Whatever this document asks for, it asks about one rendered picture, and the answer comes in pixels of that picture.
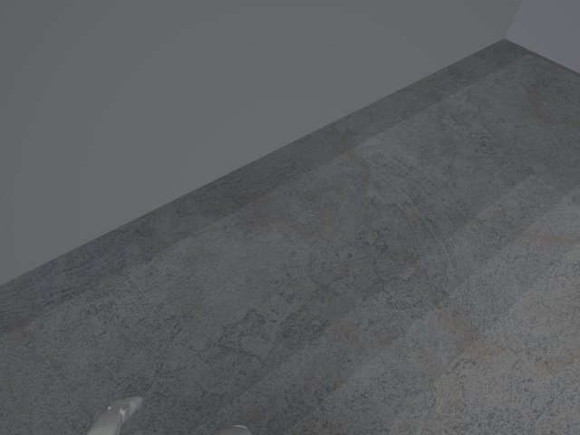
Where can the left robot hand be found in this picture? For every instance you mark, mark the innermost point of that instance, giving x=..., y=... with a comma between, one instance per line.
x=109, y=423

